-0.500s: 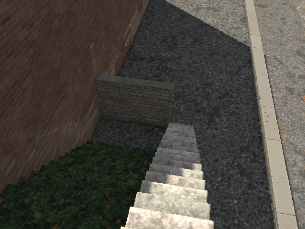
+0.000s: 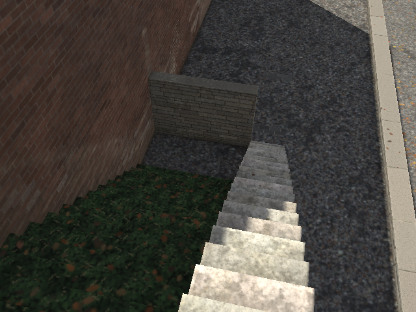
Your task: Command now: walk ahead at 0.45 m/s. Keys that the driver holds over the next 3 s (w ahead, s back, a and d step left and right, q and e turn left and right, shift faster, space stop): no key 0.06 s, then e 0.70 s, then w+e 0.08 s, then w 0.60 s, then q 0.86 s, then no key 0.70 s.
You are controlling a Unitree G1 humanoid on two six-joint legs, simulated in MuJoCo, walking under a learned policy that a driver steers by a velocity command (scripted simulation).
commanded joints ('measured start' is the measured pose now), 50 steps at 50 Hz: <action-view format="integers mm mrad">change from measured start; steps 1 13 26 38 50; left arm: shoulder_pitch -184 -162 -17 -248 -153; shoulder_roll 133 197 100 183 80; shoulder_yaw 28 77 64 54 10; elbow -47 -110 -247 -373 -334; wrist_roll -15 17 -18 -5 -9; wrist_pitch -49 151 147 108 114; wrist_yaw -5 41 0 30 22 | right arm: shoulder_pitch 51 182 -53 81 91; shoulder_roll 32 -57 -184 -76 15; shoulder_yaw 24 18 -31 -33 35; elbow -11 14 -151 -130 -140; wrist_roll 39 -27 14 -33 5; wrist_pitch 0 -53 3 92 40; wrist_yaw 47 24 -14 -27 -1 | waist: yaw -85 -68 144 -112 -36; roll -75 158 67 -1 -223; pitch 26 -60 -98 -100 -29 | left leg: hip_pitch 581 337 -94 -189 178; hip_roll -60 387 316 -33 -49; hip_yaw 158 -89 166 52 187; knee -134 -349 92 739 115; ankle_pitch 350 -10 -140 -479 -742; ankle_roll -18 222 46 -91 -72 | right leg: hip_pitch -568 -646 118 -208 -200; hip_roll -59 59 15 -93 5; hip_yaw -7 126 73 567 450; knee -127 791 109 -257 -431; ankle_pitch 10 368 437 1012 597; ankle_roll -75 15 -73 -214 -236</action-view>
